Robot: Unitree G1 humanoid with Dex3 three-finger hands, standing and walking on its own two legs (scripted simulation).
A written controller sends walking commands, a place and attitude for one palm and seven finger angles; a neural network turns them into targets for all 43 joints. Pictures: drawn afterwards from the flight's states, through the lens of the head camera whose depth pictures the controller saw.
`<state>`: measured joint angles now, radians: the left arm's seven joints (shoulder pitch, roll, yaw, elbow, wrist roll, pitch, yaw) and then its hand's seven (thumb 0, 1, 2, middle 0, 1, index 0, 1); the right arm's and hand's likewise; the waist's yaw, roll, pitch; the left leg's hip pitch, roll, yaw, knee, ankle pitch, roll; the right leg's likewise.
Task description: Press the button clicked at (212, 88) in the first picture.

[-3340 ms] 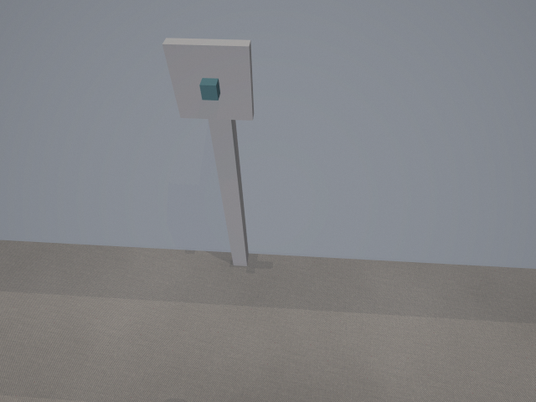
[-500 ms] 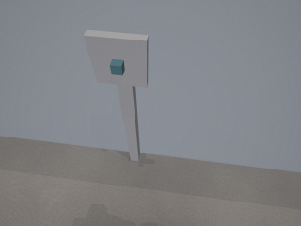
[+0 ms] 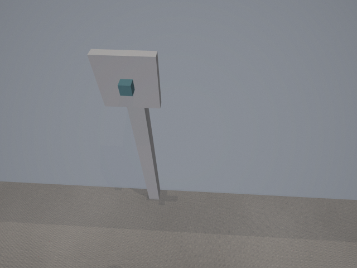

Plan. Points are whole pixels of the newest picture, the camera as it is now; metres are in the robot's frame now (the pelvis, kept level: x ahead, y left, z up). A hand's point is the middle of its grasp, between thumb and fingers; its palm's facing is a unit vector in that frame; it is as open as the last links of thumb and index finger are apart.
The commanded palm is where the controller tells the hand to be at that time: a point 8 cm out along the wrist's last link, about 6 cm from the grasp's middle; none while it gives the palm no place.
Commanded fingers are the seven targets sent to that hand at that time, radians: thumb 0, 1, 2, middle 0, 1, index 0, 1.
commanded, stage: come to a stop and stand still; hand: left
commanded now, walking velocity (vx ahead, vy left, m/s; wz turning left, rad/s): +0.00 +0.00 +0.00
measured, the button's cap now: (126, 86) +0.56 +0.18 +0.09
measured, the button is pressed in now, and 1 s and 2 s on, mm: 0 0 0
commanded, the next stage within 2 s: look again from close up in 0.12 s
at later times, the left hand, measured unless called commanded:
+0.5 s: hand out of the picture +0.01 +0.19 -0.18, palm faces +0.04 -0.98 -0.20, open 7.4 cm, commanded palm none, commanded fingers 0.00 0.90 0.90 -0.20 -0.30 -0.20 -0.30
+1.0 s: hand out of the picture +0.03 +0.19 -0.19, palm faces +0.00 -0.98 -0.19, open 7.4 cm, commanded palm none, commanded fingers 0.00 0.90 0.90 -0.20 -0.30 -0.20 -0.30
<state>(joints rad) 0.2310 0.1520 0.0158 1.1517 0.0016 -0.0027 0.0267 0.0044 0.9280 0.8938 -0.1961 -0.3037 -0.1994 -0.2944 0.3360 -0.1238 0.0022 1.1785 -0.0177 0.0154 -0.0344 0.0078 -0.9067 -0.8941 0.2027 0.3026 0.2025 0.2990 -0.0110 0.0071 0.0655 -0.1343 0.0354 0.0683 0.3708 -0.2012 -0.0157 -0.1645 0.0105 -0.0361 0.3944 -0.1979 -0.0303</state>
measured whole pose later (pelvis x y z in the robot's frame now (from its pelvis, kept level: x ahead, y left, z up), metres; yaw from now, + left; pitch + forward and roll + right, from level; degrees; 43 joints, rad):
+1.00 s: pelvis +0.03 +0.01 -0.01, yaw -1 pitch +0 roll +1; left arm 0.30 0.17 0.01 1.09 0.02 0.00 0.01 0.00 0.91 0.89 -0.20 -0.30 -0.20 -0.29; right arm 0.30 -0.16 0.00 1.10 -0.02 -0.01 -0.01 0.01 -0.91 -0.89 0.20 0.30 0.20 0.30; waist 0.00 -0.02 0.02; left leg -0.17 0.01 0.08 0.50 -0.32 0.01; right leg -0.23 -0.01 -0.01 0.56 -0.32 -0.02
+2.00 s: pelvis +0.03 +0.00 +0.00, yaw -3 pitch -1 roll +0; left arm 0.30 0.17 0.01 1.07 0.01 0.00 0.02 0.01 0.92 0.89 -0.20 -0.30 -0.20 -0.29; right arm 0.24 -0.16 0.00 1.07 -0.02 0.01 -0.03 0.01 -0.91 -0.89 0.20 0.30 0.20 0.30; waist 0.02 -0.03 0.04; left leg -0.22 0.00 0.05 0.44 -0.20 0.02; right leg -0.18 0.01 -0.05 0.44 -0.25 -0.03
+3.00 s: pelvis +0.01 +0.02 -0.01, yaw -1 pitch -1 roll +0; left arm 0.28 0.30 0.20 0.57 -0.09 -0.09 -0.04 0.02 0.91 0.89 -0.22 -0.32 -0.22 -0.31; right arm 0.22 -0.29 -0.02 0.84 0.02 -0.10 -0.04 0.01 -0.90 -0.89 0.21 0.30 0.20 0.30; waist 0.02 -0.02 0.02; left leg -0.27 -0.03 0.04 0.48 -0.19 0.04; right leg -0.23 -0.02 -0.06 0.51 -0.26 -0.02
